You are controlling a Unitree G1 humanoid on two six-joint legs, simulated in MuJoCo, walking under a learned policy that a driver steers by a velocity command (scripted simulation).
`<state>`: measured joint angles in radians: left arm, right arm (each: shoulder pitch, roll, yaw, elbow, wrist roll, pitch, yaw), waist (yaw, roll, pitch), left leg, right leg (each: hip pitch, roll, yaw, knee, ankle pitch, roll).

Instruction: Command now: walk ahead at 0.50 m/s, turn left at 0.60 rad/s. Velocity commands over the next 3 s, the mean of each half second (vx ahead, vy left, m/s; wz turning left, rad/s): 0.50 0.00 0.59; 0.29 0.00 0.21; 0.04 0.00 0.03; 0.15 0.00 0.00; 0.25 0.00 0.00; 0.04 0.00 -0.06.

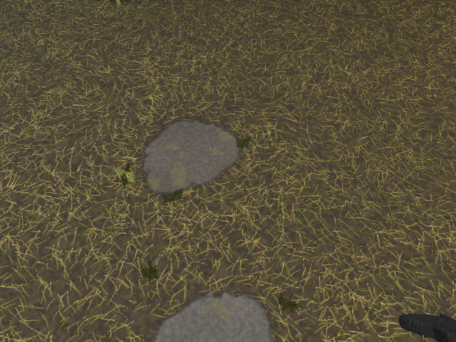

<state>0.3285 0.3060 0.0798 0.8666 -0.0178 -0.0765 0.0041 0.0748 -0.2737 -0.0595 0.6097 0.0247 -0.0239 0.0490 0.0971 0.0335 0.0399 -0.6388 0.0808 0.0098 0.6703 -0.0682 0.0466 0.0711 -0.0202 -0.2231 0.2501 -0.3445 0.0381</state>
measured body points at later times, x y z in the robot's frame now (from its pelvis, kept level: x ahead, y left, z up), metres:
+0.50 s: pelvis +0.29 +0.03 +0.00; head +0.31 +0.06 +0.45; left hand +0.45 +0.33 -0.07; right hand +0.41 -0.24 -0.10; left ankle +0.17 +0.11 -0.73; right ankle +0.49 -0.06 -0.71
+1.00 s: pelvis +0.48 +0.09 +0.00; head +0.50 +0.10 +0.45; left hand +0.44 +0.36 -0.13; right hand +0.75 -0.07 -0.08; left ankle +0.51 +0.22 -0.73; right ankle +0.48 -0.05 -0.73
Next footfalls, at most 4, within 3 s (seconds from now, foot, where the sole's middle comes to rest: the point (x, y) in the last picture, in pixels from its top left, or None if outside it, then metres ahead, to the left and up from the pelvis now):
0.06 left None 0.21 0.11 -0.77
0.54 right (266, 317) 0.52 -0.03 -0.77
0.96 left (176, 300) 0.55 0.23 -0.77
2.38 right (222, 205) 0.89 0.14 -0.77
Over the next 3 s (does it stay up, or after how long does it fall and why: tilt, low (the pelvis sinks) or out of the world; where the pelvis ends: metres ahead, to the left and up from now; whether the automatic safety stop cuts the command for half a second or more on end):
stays up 0.78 0.20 0.00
